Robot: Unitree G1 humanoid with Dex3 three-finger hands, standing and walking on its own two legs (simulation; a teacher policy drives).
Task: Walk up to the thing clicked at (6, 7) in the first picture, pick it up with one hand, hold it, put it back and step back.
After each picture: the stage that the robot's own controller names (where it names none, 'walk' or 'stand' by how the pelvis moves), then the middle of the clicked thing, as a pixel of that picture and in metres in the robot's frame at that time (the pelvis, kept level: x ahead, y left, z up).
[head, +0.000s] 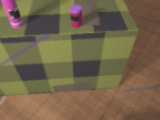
stand; (10, 6) +0.84 +0.42 +0.02
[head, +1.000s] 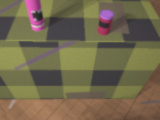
walk; (34, 6) +0.76 +0.24 +0.05
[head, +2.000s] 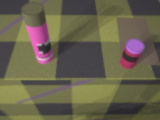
stand; (39, 37) +0.50 +0.19 +0.06
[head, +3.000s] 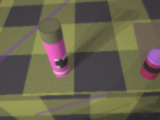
walk; (56, 51) +0.45 +0.13 +0.04
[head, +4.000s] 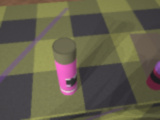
stand; (66, 70) +0.38 +0.08 +0.03
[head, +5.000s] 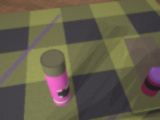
stand; (58, 81) +0.35 +0.10 +0.02
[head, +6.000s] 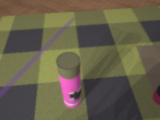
stand; (70, 83) +0.35 +0.07 +0.02
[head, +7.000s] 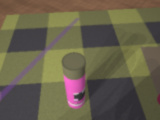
stand; (75, 84) +0.34 +0.05 +0.02
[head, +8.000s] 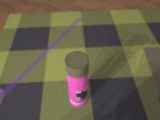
rise first; (77, 82) +0.35 +0.04 +0.02
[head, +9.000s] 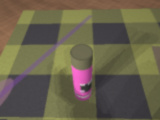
rise first; (82, 75) +0.37 +0.05 +0.02
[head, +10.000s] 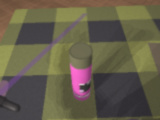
go down; (81, 75) +0.37 +0.03 +0.03
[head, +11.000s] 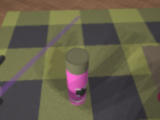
go down; (77, 80) +0.36 +0.03 +0.03
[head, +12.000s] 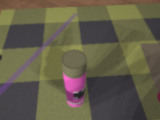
go down; (74, 82) +0.34 +0.04 +0.03
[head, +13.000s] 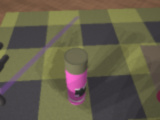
go down; (76, 80) +0.36 +0.03 +0.03
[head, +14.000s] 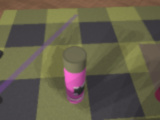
go down; (75, 78) +0.36 +0.04 +0.03
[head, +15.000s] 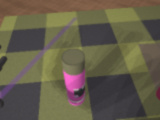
go down; (74, 80) +0.36 +0.04 +0.03
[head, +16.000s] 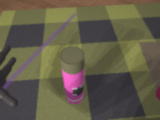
go down; (73, 79) +0.36 +0.04 +0.03
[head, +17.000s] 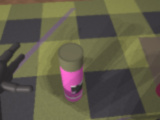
go down; (72, 76) +0.36 +0.04 +0.04
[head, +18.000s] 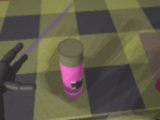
go down; (72, 72) +0.37 +0.04 +0.04
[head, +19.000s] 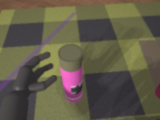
rise first; (72, 77) +0.36 +0.05 +0.04
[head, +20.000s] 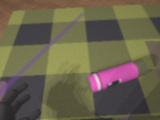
rise first; (116, 75) +0.43 -0.12 -0.05
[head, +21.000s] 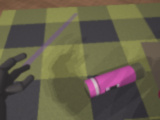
go down; (114, 79) +0.41 -0.12 -0.06
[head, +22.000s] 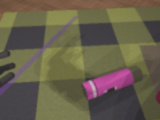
go down; (112, 81) +0.40 -0.11 -0.06
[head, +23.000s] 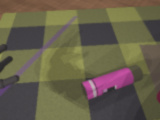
close in; (112, 81) +0.40 -0.11 -0.06
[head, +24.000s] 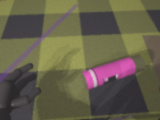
close; (113, 71) +0.42 -0.11 -0.03
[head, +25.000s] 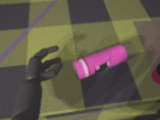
close; (104, 59) +0.44 -0.10 -0.02
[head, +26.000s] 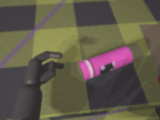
close; (109, 61) +0.44 -0.11 -0.01
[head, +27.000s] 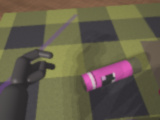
close; (111, 73) +0.43 -0.11 -0.03
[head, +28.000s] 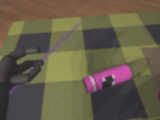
close; (111, 77) +0.45 -0.10 -0.06
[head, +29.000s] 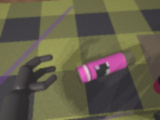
close; (105, 65) +0.46 -0.10 -0.06
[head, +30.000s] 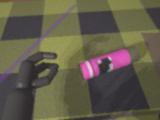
close; (108, 62) +0.46 -0.10 -0.02
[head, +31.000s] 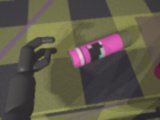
close; (100, 48) +0.48 -0.09 -0.01
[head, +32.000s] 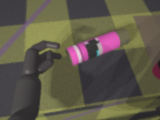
close; (98, 46) +0.49 -0.09 -0.01
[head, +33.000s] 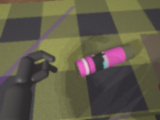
close; (104, 59) +0.48 -0.09 -0.03
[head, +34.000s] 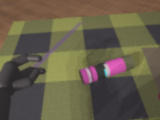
close; (106, 69) +0.49 -0.09 -0.06
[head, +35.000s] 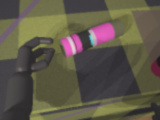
close; (92, 37) +0.51 -0.08 +0.00
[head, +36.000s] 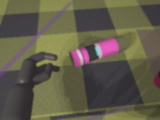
close; (98, 50) +0.52 -0.08 -0.03
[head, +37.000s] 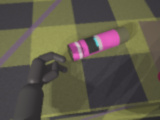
close; (98, 43) +0.52 -0.08 -0.01
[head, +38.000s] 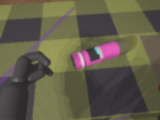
stand; (99, 53) +0.52 -0.07 -0.03
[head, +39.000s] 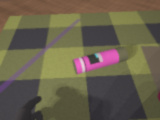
stand; (100, 60) +0.53 -0.07 -0.03
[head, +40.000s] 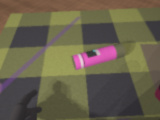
stand; (98, 56) +0.55 -0.06 -0.05
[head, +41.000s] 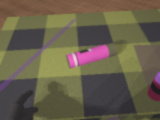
stand; (91, 55) +0.58 -0.04 -0.06
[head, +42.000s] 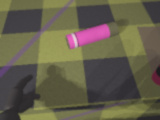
walk; (91, 35) +0.62 -0.04 -0.06
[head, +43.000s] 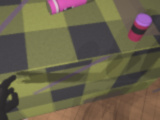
walk; (70, 1) +0.82 -0.01 -0.05
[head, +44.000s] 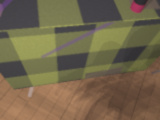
walk; out of the picture +1.03 +0.03 -0.05
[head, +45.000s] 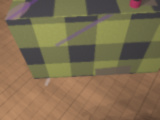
stand; out of the picture +1.26 +0.03 -0.04
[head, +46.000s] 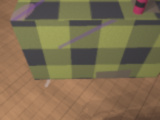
stand; out of the picture +1.23 -0.05 -0.06
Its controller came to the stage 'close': yes
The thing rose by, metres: 0.00
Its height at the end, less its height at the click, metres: -0.09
